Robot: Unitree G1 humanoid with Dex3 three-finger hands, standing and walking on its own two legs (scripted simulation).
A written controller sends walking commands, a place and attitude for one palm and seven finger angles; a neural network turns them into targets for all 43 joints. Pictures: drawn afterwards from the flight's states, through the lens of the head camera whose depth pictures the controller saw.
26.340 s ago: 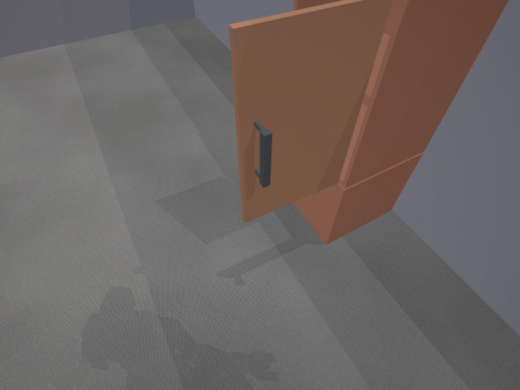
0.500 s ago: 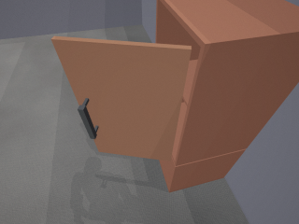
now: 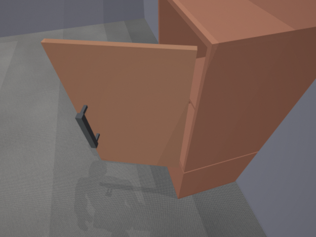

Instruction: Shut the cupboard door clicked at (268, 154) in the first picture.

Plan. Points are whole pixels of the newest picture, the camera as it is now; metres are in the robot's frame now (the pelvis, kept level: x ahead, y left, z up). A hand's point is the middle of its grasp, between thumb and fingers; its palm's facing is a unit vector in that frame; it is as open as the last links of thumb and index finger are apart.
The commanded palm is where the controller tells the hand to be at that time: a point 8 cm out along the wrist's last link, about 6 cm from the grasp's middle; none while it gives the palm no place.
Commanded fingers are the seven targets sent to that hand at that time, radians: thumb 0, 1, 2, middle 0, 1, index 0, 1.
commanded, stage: look again from close up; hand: left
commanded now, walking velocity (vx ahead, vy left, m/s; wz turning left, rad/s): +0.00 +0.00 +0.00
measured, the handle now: (89, 127) +0.45 +0.26 -0.05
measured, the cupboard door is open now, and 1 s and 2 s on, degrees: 67 67 67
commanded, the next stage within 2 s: shuffle to correct the standing spot in 0.20 s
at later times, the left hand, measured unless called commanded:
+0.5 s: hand out of the picture +0.04 +0.18 -0.17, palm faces +0.00 -0.97 -0.25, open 7.3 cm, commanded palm none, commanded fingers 0.00 0.90 0.90 -0.20 -0.30 -0.20 -0.30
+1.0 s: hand out of the picture +0.04 +0.23 -0.17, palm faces +0.00 -0.96 -0.30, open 7.3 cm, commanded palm none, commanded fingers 0.00 0.90 0.90 -0.20 -0.30 -0.20 -0.30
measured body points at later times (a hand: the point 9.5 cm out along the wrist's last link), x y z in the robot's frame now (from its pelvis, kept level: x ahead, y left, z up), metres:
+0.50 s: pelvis +0.01 -0.01 +0.00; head +0.04 -0.02 +0.45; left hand +0.04 +0.23 -0.15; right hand +0.05 -0.25 -0.16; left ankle -0.04 +0.10 -0.74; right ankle -0.02 -0.12 -0.74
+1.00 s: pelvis -0.02 +0.04 -0.01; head +0.03 +0.01 +0.43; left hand +0.04 +0.28 -0.15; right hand +0.02 -0.19 -0.18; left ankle -0.04 +0.10 -0.74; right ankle -0.06 -0.06 -0.74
